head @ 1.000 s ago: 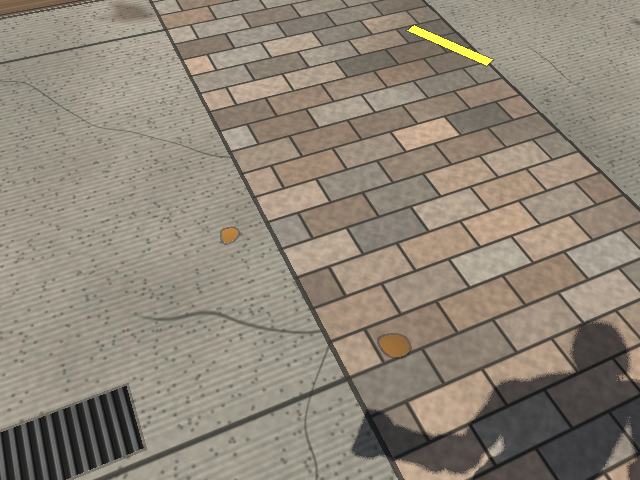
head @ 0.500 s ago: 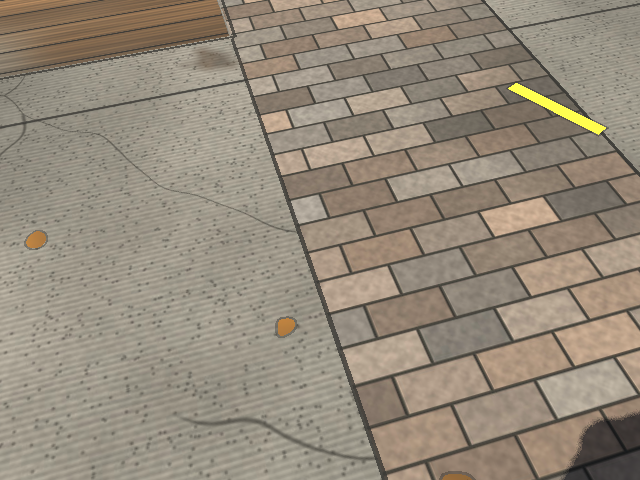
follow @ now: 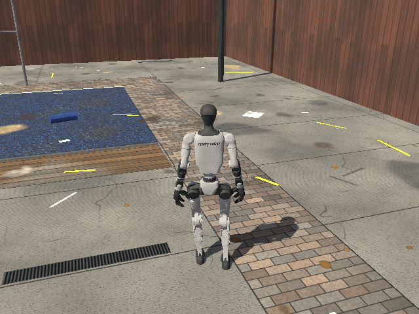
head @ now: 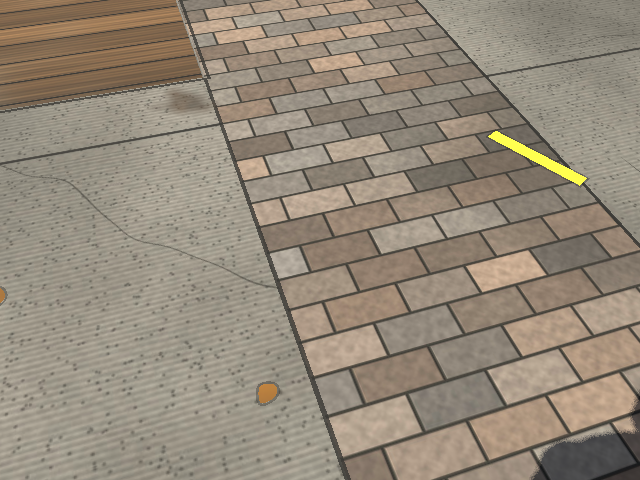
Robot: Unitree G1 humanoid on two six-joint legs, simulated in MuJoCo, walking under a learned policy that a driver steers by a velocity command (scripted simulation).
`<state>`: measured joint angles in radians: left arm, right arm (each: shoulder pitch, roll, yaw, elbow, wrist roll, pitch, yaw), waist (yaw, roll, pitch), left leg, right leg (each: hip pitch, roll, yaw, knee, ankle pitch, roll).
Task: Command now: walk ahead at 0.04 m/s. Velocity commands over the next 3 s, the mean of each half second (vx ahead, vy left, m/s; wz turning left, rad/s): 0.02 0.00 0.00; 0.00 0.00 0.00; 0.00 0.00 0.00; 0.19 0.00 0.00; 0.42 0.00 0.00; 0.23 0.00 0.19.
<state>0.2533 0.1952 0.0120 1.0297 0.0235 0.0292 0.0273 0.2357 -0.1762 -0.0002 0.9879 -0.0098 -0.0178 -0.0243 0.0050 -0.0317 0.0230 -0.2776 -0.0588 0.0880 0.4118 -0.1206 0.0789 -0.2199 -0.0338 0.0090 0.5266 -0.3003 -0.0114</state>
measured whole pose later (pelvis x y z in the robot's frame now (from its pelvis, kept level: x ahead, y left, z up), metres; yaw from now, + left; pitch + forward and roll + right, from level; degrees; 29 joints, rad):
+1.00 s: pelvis +0.04 -0.03 +0.01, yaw +0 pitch -1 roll +0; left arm 0.34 0.12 -0.02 1.15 0.01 -0.02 0.05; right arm 0.30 -0.13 0.00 1.17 -0.01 -0.01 -0.04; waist -0.01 -0.01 0.03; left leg -0.19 -0.01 0.04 0.39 -0.17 0.03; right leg -0.08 0.02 -0.01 0.39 -0.28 -0.03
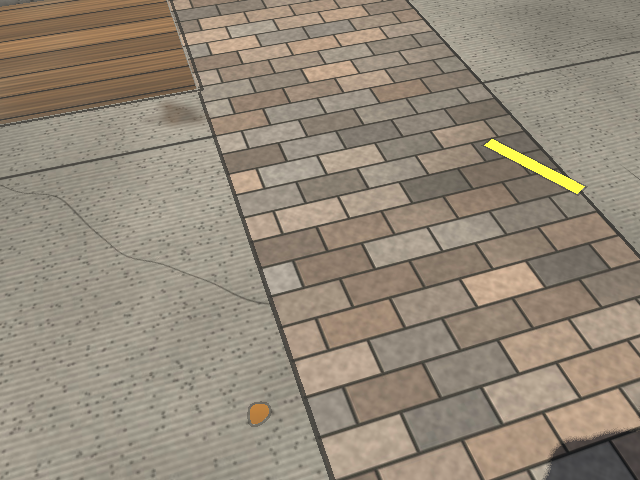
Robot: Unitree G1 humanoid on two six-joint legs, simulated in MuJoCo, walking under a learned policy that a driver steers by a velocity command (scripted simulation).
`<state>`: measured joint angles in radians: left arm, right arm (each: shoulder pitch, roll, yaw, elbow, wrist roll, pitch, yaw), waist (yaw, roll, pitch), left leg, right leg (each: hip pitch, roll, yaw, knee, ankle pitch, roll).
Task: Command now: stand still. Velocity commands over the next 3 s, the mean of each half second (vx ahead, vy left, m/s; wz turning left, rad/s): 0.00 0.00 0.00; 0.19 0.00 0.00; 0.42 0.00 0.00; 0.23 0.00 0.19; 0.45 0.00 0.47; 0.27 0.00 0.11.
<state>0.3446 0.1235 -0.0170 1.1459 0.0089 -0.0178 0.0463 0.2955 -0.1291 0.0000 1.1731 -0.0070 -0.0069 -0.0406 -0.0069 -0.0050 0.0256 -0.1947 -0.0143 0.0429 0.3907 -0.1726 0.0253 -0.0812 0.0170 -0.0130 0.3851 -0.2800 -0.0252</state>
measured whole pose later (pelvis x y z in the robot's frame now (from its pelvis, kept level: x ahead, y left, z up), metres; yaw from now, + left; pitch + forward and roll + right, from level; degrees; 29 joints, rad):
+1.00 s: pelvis +0.10 +0.04 -0.02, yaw -1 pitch +0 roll +0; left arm 0.49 0.17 0.04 1.14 0.02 -0.05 0.01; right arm 0.28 -0.17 -0.06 1.03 -0.02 -0.08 0.00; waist 0.00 -0.05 0.02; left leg -0.27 -0.02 0.11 0.58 -0.29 0.07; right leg -0.15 -0.02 0.01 0.81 -0.47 -0.06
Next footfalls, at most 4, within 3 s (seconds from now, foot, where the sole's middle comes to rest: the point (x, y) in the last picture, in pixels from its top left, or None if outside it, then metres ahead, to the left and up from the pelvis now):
0.94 left None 0.15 0.12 -0.78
1.42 right None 0.50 -0.03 -0.78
2.14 left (236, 443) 0.61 0.21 -0.78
2.62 right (256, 299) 0.99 0.19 -0.78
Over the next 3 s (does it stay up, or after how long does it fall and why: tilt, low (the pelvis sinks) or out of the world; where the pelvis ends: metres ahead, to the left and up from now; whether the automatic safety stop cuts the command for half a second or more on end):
stays up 0.90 0.23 0.00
